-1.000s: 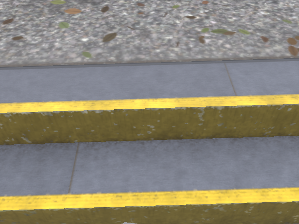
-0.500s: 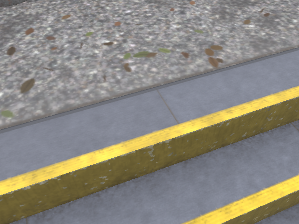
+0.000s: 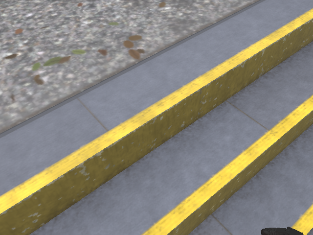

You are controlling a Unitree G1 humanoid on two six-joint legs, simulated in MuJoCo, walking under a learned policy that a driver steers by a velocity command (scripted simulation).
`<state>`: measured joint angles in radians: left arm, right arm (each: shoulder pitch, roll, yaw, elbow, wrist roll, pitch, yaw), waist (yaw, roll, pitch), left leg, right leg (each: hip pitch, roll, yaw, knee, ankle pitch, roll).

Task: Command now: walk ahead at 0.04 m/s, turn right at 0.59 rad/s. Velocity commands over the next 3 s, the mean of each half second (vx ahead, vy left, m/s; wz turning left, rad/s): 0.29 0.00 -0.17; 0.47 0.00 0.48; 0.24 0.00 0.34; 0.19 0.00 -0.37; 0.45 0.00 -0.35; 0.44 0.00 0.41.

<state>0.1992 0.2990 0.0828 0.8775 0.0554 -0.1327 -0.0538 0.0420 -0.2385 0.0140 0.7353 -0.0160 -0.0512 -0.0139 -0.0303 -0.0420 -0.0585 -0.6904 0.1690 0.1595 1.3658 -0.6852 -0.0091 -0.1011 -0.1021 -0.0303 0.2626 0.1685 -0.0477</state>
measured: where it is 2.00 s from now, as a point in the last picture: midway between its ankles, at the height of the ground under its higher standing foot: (131, 119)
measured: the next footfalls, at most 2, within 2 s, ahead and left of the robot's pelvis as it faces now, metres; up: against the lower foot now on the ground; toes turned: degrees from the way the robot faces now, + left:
left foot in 0.26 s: +0.14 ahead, +0.13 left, +0.18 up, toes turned -11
right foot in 0.88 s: +0.57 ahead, -0.06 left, +0.36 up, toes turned +5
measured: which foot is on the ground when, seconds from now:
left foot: down 0.00-0.00, up 0.02-0.24, down 0.26-0.90, up 0.92-1.00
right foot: down 0.00-0.30, up 0.32-0.86, down 0.88-1.00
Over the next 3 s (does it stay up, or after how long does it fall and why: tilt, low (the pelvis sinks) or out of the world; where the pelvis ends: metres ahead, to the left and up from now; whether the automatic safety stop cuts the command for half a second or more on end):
stays up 1.26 0.12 0.48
